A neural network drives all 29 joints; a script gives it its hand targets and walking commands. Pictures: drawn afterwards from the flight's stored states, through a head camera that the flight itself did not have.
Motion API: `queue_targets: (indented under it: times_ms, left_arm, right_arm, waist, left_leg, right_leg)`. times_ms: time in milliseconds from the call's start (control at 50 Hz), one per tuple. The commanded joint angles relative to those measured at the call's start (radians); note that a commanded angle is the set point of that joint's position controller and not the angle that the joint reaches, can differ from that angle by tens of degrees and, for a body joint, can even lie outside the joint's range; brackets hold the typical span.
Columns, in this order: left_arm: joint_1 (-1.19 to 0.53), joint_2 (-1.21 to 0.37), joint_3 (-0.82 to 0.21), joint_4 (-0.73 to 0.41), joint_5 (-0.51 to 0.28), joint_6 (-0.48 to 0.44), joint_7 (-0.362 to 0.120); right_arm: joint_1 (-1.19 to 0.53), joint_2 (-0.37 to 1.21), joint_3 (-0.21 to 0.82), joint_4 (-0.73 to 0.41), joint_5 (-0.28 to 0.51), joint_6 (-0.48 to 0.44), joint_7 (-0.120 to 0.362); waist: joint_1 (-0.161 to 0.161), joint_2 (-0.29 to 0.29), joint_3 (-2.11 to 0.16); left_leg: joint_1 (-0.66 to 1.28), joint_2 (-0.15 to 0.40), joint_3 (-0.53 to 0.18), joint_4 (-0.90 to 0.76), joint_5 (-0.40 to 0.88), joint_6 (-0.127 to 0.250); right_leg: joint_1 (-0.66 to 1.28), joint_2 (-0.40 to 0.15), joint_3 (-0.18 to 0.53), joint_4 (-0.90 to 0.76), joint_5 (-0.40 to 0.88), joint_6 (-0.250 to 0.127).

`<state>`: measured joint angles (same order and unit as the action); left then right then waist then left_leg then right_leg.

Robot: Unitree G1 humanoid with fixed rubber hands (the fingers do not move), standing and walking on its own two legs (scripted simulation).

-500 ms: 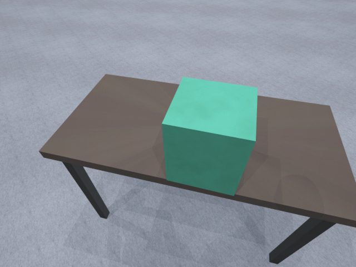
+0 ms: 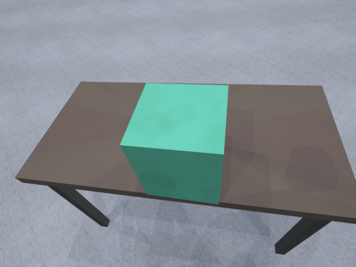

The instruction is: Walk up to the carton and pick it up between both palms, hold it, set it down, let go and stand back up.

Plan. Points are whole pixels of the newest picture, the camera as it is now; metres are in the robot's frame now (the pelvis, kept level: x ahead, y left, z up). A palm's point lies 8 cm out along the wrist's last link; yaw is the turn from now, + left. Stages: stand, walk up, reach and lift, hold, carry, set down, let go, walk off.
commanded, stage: walk up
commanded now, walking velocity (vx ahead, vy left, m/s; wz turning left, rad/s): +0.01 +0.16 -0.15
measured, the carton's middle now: (183, 145) +0.43 +0.02 +0.00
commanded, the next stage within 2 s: none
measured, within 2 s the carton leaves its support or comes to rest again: neither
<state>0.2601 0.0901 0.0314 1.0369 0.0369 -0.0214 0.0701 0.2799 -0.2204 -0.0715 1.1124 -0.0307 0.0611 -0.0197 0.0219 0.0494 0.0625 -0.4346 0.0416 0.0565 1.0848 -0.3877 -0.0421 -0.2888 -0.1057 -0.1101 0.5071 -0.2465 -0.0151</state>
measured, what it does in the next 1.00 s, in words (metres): steps to the left: left foot, then right foot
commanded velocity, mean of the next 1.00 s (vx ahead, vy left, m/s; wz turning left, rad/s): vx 0.00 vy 0.05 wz -0.03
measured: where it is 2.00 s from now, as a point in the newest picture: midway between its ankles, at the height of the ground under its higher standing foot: outside the picture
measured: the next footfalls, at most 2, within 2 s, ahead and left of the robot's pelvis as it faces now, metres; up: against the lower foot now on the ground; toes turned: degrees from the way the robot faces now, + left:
left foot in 0.32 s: +0.04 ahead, +0.21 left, +0.00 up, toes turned +0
right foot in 0.76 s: -0.02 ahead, +0.04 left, +0.00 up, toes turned -4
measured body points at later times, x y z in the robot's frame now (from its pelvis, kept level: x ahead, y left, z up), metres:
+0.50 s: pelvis +0.00 +0.13 +0.01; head +0.03 +0.18 +0.45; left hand -0.05 +0.36 -0.17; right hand +0.04 -0.10 -0.13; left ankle +0.01 +0.22 -0.74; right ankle -0.02 -0.04 -0.69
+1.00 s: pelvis +0.01 +0.14 +0.00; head +0.02 +0.14 +0.45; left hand +0.00 +0.34 -0.17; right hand -0.04 -0.05 -0.16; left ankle +0.01 +0.22 -0.74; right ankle -0.06 +0.04 -0.74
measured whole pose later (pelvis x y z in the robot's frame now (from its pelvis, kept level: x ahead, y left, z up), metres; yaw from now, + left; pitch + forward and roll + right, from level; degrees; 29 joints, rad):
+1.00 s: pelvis +0.01 +0.14 +0.00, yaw -2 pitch -1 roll +0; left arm 0.27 0.10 -0.01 1.21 0.00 -0.01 0.05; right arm 0.34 -0.09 0.01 1.15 -0.01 -0.01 -0.03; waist -0.03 -0.01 0.04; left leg -0.15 -0.03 0.11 0.38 -0.20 0.07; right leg -0.02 0.01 -0.04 0.34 -0.29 -0.02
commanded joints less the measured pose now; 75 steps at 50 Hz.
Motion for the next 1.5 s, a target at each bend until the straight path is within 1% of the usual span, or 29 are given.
queue_targets:
  times_ms: [0, 60, 200, 240, 280, 300, 320, 340, 360, 420, 480, 600, 680, 740, 820, 960, 1060, 1080, 1100, 1120, 1200, 1220, 1240, 1320, 1340, 1360, 1380, 1420, 1480]
  left_arm:
    - [0.172, 0.183, 0.024, 0.01, 0.007, -0.028, -0.008]
    - [0.208, 0.186, 0.024, 0.031, 0.011, -0.03, -0.011]
    - [0.146, 0.217, 0.056, 0.035, 0.029, 0.002, -0.009]
    - [0.076, 0.263, 0.079, 0.017, 0.029, 0.01, -0.012]
    - [0.067, 0.242, 0.081, 0.007, 0.019, 0.018, -0.018]
    - [0.138, 0.101, 0.044, 0.034, -0.016, 0.033, -0.028]
    - [0.207, 0.05, 0.043, 0.053, -0.004, 0.053, -0.023]
    - [0.226, 0.08, 0.045, 0.056, -0.012, 0.073, -0.026]
    - [0.192, 0.088, 0.038, 0.06, -0.02, 0.081, -0.036]
    - [0.229, 0.072, 0.028, 0.12, -0.016, 0.082, -0.056]
    - [0.22, 0.096, 0.031, 0.134, -0.016, 0.079, -0.05]
    - [0.143, 0.1, 0.014, 0.135, -0.026, 0.088, -0.037]
    - [0.145, 0.084, -0.004, 0.15, -0.034, 0.068, -0.027]
    - [0.2, 0.101, -0.011, 0.189, -0.034, 0.032, -0.018]
    - [0.111, 0.088, -0.033, 0.185, -0.043, 0.016, -0.027]
    - [0.132, 0.079, -0.041, 0.18, -0.037, 0.006, -0.022]
    - [0.144, 0.076, -0.044, 0.179, -0.036, -0.003, -0.022]
    - [0.093, 0.263, 0.021, 0.152, -0.042, 0.031, -0.024]
    - [0.048, 0.233, 0.02, 0.116, -0.034, 0.051, -0.03]
    - [0.031, 0.198, 0.025, 0.094, -0.019, 0.069, -0.036]
    - [-0.008, 0.11, 0.031, 0.035, 0.005, 0.071, -0.059]
    - [0.057, -0.01, -0.017, 0.042, -0.021, 0.053, -0.07]
    - [0.101, 0.006, -0.012, 0.064, -0.024, 0.047, -0.068]
    - [0.15, 0.077, -0.004, 0.111, -0.025, 0.043, -0.015]
    - [0.162, 0.099, -0.004, 0.103, -0.015, 0.033, -0.015]
    - [0.189, 0.153, -0.003, 0.085, 0.0, 0.017, -0.017]
    - [0.117, 0.188, -0.01, 0.065, -0.015, 0.019, -0.018]
    - [-0.037, 0.144, -0.018, 0.03, -0.022, 0.017, -0.028]
    - [-0.009, 0.134, -0.014, 0.048, -0.027, 0.008, -0.028]
  right_arm:
    - [0.101, 0.015, 0.005, -0.032, 0.005, -0.004, 0.001]
    - [0.022, -0.001, -0.002, -0.072, 0.007, 0.006, 0.0]
    - [-0.09, -0.003, -0.001, -0.159, 0.016, 0.002, 0.016]
    - [0.023, -0.021, -0.009, -0.135, 0.019, -0.01, 0.014]
    - [0.149, -0.057, -0.025, -0.085, 0.021, -0.032, 0.008]
    - [0.156, -0.077, -0.014, -0.105, 0.005, -0.074, 0.002]
    - [0.142, -0.118, -0.007, -0.117, 0.016, -0.088, 0.0]
    - [0.094, -0.125, 0.002, -0.127, 0.017, -0.087, -0.005]
    - [0.005, -0.093, 0.013, -0.139, 0.016, -0.09, -0.002]
    - [-0.108, -0.046, 0.038, -0.168, 0.026, -0.1, -0.008]
    - [0.006, 0.035, 0.069, -0.127, 0.034, -0.114, -0.011]
    - [0.059, 0.009, 0.067, -0.082, 0.019, -0.103, -0.026]
    - [0.107, -0.016, 0.061, -0.053, 0.018, -0.09, -0.025]
    - [0.134, 0.009, 0.062, -0.03, 0.027, -0.093, -0.022]
    - [0.142, 0.032, 0.065, -0.013, 0.028, -0.098, -0.017]
    - [0.139, 0.057, 0.063, 0.028, 0.022, -0.084, -0.009]
    - [0.141, 0.05, 0.061, 0.043, 0.026, -0.084, -0.014]
    - [0.159, -0.113, 0.0, -0.016, 0.011, -0.082, -0.046]
    - [0.238, -0.183, -0.022, 0.001, 0.011, -0.072, -0.063]
    - [0.264, -0.17, -0.022, 0.005, 0.01, -0.063, -0.076]
    - [0.134, -0.046, -0.001, -0.026, -0.005, -0.067, -0.063]
    - [0.022, 0.063, 0.036, -0.013, 0.016, -0.07, -0.053]
    - [-0.034, 0.046, 0.034, -0.027, 0.011, -0.073, -0.051]
    - [0.078, -0.029, 0.023, 0.006, 0.005, -0.068, -0.025]
    - [0.107, -0.016, 0.025, 0.017, 0.005, -0.067, -0.016]
    - [0.142, 0.034, 0.036, 0.013, 0.007, -0.061, -0.009]
    - [0.146, 0.106, 0.053, 0.005, 0.026, -0.043, -0.016]
    - [0.134, 0.059, 0.048, 0.02, 0.019, -0.028, -0.013]
    - [0.16, 0.047, 0.053, 0.038, 0.009, -0.046, -0.004]
  waist:
    - [-0.007, -0.178, -0.107]
    - [0.019, -0.209, -0.073]
    - [0.045, -0.317, -0.008]
    - [-0.015, -0.302, -0.016]
    - [-0.071, -0.069, -0.085]
    - [-0.107, 0.111, -0.131]
    - [-0.05, 0.228, -0.11]
    - [-0.03, 0.212, -0.103]
    - [-0.011, 0.241, -0.014]
    - [0.056, 0.198, 0.03]
    - [0.027, 0.107, -0.068]
    - [0.0, 0.086, 0.012]
    - [-0.013, 0.057, 0.0]
    - [-0.004, -0.052, -0.053]
    - [-0.041, -0.158, 0.021]
    - [-0.036, -0.041, 0.074]
    - [-0.043, -0.047, 0.048]
    - [-0.125, -0.208, 0.056]
    - [-0.149, -0.039, 0.016]
    - [-0.138, -0.013, -0.002]
    - [-0.072, 0.064, -0.003]
    - [0.024, 0.235, -0.046]
    - [0.026, 0.253, -0.039]
    - [-0.008, 0.081, -0.046]
    - [-0.01, 0.036, -0.036]
    - [-0.022, -0.118, -0.053]
    - [-0.029, -0.3, -0.008]
    - [-0.069, -0.25, 0.142]
    - [-0.073, -0.19, 0.103]
  left_leg:
    - [-0.058, 0.017, -0.024, -0.015, 0.068, -0.021]
    - [-0.078, 0.027, -0.029, -0.099, 0.06, -0.036]
    - [0.076, 0.042, -0.026, -0.384, 0.054, -0.018]
    - [0.22, 0.031, -0.017, -0.543, 0.115, 0.005]
    - [0.435, 0.023, -0.023, -0.707, 0.242, 0.022]
    - [0.531, 0.219, -0.221, -0.809, 0.235, 0.002]
    - [0.38, 0.383, -0.421, -0.859, 0.346, 0.007]
    - [0.185, 0.356, -0.386, -0.898, 0.202, 0.071]
    - [0.101, 0.306, -0.37, -0.943, 0.082, 0.066]
    - [0.175, 0.151, -0.141, -0.896, 0.317, 0.033]
    - [0.285, 0.184, -0.159, -0.85, 0.483, 0.072]
    - [0.245, 0.203, -0.242, -0.908, 0.165, 0.123]
    - [0.3, 0.211, -0.282, -0.87, 0.291, 0.154]
    - [0.311, 0.155, -0.201, -0.783, 0.507, 0.136]
    - [0.291, 0.072, -0.122, -0.778, 0.421, 0.12]
    - [0.25, 0.066, -0.115, -0.783, 0.312, 0.11]
    - [0.297, 0.065, -0.115, -0.771, 0.351, 0.113]
    - [0.477, 0.248, -0.236, -0.697, 0.398, 0.144]
    - [0.546, 0.416, -0.421, -0.764, 0.459, 0.218]
    - [0.439, 0.513, -0.468, -0.792, 0.433, 0.274]
    - [0.136, 0.326, -0.286, -0.86, 0.182, 0.229]
    - [0.048, 0.112, -0.06, -0.875, 0.15, 0.181]
    - [0.101, 0.062, -0.013, -0.838, 0.193, 0.166]
    - [0.181, 0.124, -0.037, -0.689, 0.34, 0.178]
    - [0.098, 0.108, -0.04, -0.664, 0.23, 0.132]
    - [0.014, 0.05, -0.002, -0.567, 0.037, 0.076]
    - [0.126, 0.018, -0.005, -0.573, -0.06, 0.049]
    - [0.215, 0.015, -0.017, -0.56, 0.08, 0.041]
    - [0.236, 0.028, -0.024, -0.663, 0.224, 0.037]
  right_leg:
    - [0.207, -0.227, 0.143, -0.129, 0.851, -0.109]
    - [0.199, -0.234, 0.156, -0.138, 0.786, -0.125]
    - [-0.003, -0.255, 0.208, -0.258, 0.237, -0.114]
    - [-0.068, -0.245, 0.213, -0.235, 0.174, -0.081]
    - [-0.147, -0.149, 0.129, -0.073, 0.047, -0.017]
    - [-0.263, 0.041, 0.003, 0.169, -0.258, 0.038]
    - [-0.23, 0.067, 0.081, 0.262, -0.362, 0.045]
    - [-0.084, 0.042, 0.161, 0.277, -0.305, 0.029]
    - [-0.072, 0.033, 0.177, 0.278, -0.261, 0.02]
    - [-0.107, 0.072, 0.138, 0.333, -0.112, 0.005]
    - [-0.058, 0.067, 0.138, 0.326, -0.089, 0.015]
    - [-0.009, 0.072, 0.129, 0.176, -0.149, 0.028]
    - [0.073, 0.065, 0.115, -0.05, -0.116, 0.021]
    - [0.249, 0.02, 0.152, -0.224, 0.162, 0.004]
    - [0.193, -0.011, 0.165, -0.21, 0.209, -0.017]
    - [0.174, -0.018, 0.158, -0.236, 0.11, -0.028]
    - [0.165, -0.011, 0.157, -0.233, 0.138, -0.028]
    - [-0.097, 0.045, 0.084, 0.006, 0.047, 0.011]
    - [-0.245, 0.091, 0.044, 0.232, -0.231, 0.044]
    - [-0.232, 0.071, 0.073, 0.448, -0.339, 0.051]
    - [-0.136, 0.059, 0.163, 0.607, -0.165, 0.046]
    - [0.056, 0.057, 0.149, 0.381, -0.15, 0.015]
    - [0.052, 0.098, 0.072, 0.268, -0.154, 0.02]
    - [0.161, 0.128, -0.012, -0.136, 0.099, 0.042]
    - [0.239, 0.069, 0.062, -0.188, 0.138, 0.044]
    - [0.283, -0.119, 0.28, -0.254, 0.149, 0.031]
    - [0.028, -0.208, 0.355, -0.325, -0.042, -0.053]
    - [-0.144, -0.129, 0.317, -0.406, -0.314, -0.047]
    - [-0.023, -0.064, 0.233, -0.351, -0.159, -0.025]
